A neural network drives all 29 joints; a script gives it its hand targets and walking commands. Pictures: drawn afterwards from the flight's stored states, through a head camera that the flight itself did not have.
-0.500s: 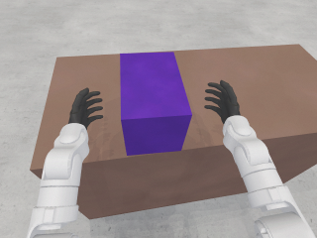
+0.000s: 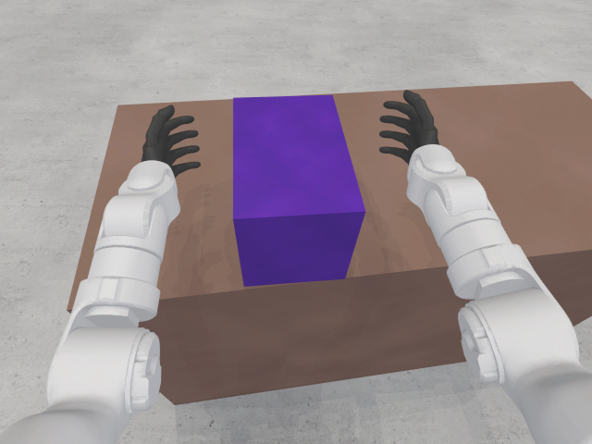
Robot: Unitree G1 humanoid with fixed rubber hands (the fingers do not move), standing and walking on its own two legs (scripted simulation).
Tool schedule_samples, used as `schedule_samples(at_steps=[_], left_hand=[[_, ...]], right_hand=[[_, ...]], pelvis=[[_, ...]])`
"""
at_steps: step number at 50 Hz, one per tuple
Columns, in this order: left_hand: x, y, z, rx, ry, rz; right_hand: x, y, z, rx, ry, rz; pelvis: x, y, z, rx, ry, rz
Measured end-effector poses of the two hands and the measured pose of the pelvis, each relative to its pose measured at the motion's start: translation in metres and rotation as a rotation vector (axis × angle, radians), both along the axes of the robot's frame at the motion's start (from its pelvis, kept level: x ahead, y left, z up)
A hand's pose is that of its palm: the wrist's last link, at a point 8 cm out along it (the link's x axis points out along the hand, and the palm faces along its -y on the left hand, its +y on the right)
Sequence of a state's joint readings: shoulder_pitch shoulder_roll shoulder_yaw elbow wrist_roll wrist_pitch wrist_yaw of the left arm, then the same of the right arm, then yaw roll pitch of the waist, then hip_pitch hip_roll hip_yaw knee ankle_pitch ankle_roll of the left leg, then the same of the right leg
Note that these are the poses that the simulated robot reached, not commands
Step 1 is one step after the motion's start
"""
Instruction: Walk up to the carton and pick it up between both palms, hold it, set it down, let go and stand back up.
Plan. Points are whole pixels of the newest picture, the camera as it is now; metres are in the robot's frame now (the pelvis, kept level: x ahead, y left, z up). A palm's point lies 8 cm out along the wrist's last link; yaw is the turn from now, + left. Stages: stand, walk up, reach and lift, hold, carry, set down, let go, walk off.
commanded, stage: reach and lift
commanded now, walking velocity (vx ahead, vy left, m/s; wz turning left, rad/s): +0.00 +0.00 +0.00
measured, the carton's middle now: (289, 188) +0.48 +0.04 +0.03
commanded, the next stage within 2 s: none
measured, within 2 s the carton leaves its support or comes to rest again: neither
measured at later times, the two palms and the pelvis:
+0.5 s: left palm (171, 163) +0.44 +0.21 +0.11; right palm (420, 148) +0.47 -0.14 +0.14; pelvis +0.00 +0.01 +0.00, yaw -1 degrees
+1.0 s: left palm (193, 190) +0.45 +0.19 +0.05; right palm (389, 175) +0.48 -0.11 +0.07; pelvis +0.00 +0.01 -0.01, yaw -3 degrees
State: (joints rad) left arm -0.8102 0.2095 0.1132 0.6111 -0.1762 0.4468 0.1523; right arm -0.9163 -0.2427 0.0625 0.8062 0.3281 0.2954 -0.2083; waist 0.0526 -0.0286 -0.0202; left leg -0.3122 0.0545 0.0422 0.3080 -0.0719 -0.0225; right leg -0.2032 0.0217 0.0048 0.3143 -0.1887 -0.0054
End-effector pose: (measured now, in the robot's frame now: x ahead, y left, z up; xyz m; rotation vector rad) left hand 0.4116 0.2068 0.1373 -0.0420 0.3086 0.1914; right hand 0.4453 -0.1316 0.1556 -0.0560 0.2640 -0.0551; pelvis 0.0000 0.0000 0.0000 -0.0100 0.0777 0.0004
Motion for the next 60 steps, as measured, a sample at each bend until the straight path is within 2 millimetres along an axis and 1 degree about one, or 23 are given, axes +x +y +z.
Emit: schedule_samples(at_steps=[10, 13, 17, 20, 23, 33, 36, 38, 40, 43, 52, 56, 60], left_hand=[[0.022, -0.001, 0.015, 0.006, -0.015, 0.021], [0.027, 0.000, 0.015, 0.005, -0.017, 0.028], [0.031, 0.001, 0.009, 0.005, -0.016, 0.034], [0.033, 0.001, -0.001, 0.006, -0.013, 0.034], [0.033, 0.000, -0.014, 0.009, -0.009, 0.030], [0.025, -0.008, -0.079, 0.019, 0.023, 0.013], [0.024, -0.010, -0.093, 0.017, 0.028, 0.016], [0.024, -0.012, -0.098, 0.016, 0.022, 0.017], [0.025, -0.013, -0.100, 0.016, 0.011, 0.017], [0.028, -0.014, -0.097, 0.018, -0.010, 0.013], [0.036, -0.022, -0.080, 0.016, -0.050, -0.002], [0.036, -0.027, -0.078, 0.012, -0.053, -0.002], [0.034, -0.033, -0.080, 0.010, -0.050, 0.003]], right_hand=[[0.019, -0.001, 0.020, -0.002, 0.011, -0.020], [0.022, -0.003, 0.021, -0.003, 0.018, -0.026], [0.024, -0.007, 0.016, -0.004, 0.026, -0.033], [0.025, -0.008, 0.007, -0.006, 0.033, -0.035], [0.024, -0.009, -0.006, -0.008, 0.041, -0.033], [0.021, -0.004, -0.068, -0.007, 0.066, -0.005], [0.022, -0.001, -0.082, -0.003, 0.063, 0.006], [0.023, 0.003, -0.088, -0.001, 0.056, 0.014], [0.025, 0.006, -0.091, 0.002, 0.045, 0.021], [0.029, 0.011, -0.090, 0.006, 0.030, 0.028], [0.033, 0.019, -0.078, 0.011, 0.008, 0.020], [0.032, 0.020, -0.074, 0.014, 0.005, 0.011], [0.030, 0.023, -0.072, 0.018, 0.002, 0.008]], pelvis=[[-0.002, 0.002, 0.000, -0.009, 0.056, -0.002], [-0.002, 0.003, -0.001, -0.010, 0.066, -0.004], [-0.002, 0.004, -0.001, -0.012, 0.081, -0.007], [-0.002, 0.005, -0.001, -0.013, 0.094, -0.009], [-0.002, 0.005, -0.002, -0.014, 0.110, -0.012], [-0.002, 0.009, -0.006, -0.015, 0.213, -0.031], [-0.002, 0.010, -0.007, -0.014, 0.256, -0.038], [-0.002, 0.011, -0.008, -0.014, 0.284, -0.042], [-0.002, 0.011, -0.009, -0.013, 0.307, -0.044], [-0.002, 0.012, -0.010, -0.013, 0.328, -0.046], [0.002, 0.010, -0.009, -0.016, 0.314, -0.037], [0.004, 0.009, -0.007, -0.016, 0.294, -0.033], [0.006, 0.008, -0.006, -0.015, 0.279, -0.031]])
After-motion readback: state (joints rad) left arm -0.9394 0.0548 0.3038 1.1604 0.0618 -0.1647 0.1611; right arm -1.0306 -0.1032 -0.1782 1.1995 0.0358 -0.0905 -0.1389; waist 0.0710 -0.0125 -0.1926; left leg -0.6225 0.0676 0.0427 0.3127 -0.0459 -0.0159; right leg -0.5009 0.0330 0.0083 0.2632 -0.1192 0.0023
